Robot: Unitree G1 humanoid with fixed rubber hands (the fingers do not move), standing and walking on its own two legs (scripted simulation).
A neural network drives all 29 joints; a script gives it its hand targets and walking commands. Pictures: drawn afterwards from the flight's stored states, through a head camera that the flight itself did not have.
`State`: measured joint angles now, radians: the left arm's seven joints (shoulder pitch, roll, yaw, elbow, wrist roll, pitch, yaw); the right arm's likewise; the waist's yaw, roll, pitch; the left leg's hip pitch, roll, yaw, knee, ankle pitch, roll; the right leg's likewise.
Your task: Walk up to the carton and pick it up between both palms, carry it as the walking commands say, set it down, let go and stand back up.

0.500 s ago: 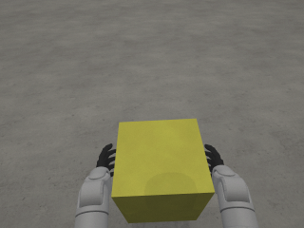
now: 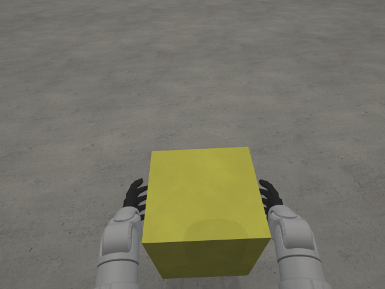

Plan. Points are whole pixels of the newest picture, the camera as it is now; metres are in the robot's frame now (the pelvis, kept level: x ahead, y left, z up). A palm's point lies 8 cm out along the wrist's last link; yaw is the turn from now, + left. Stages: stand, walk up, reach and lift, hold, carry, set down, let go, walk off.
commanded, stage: hold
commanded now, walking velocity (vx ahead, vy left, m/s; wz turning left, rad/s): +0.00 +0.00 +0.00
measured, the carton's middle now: (202, 217) +0.29 +0.00 -0.02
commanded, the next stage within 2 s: carry in 0.24 s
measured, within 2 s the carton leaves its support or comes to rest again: neither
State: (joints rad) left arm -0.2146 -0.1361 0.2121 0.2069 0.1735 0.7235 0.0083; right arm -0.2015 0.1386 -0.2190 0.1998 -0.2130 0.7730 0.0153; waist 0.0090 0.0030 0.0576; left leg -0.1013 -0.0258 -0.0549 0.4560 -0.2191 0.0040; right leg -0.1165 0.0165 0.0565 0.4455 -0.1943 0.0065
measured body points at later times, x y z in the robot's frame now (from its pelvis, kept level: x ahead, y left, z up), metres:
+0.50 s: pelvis +0.05 +0.02 -0.01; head -0.04 +0.03 +0.43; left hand +0.32 +0.18 +0.06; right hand +0.32 -0.13 +0.06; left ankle +0.03 +0.12 -0.74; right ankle +0.04 -0.12 -0.73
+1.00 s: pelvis +0.26 +0.03 +0.00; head +0.22 +0.03 +0.44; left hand +0.53 +0.19 +0.07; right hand +0.52 -0.12 +0.06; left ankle +0.15 +0.11 -0.74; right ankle +0.22 -0.08 -0.72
